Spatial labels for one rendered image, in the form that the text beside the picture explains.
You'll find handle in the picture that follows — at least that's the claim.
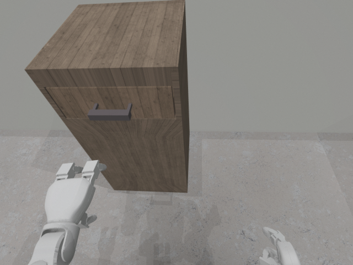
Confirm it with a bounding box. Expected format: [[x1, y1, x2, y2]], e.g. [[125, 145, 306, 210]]
[[87, 103, 132, 121]]

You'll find drawer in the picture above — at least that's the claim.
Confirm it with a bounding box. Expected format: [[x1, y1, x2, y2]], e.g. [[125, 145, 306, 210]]
[[46, 86, 175, 118]]

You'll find robot left hand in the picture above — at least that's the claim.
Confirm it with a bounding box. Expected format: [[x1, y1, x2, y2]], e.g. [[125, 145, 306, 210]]
[[45, 160, 106, 229]]

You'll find robot left forearm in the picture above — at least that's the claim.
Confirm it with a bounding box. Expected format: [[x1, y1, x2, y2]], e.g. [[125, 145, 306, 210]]
[[28, 221, 80, 265]]

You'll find cabinet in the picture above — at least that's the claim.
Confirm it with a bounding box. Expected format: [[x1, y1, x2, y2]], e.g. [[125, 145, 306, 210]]
[[25, 0, 190, 193]]

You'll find robot right hand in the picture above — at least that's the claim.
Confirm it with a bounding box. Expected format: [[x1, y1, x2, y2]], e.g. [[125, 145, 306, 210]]
[[259, 227, 301, 265]]

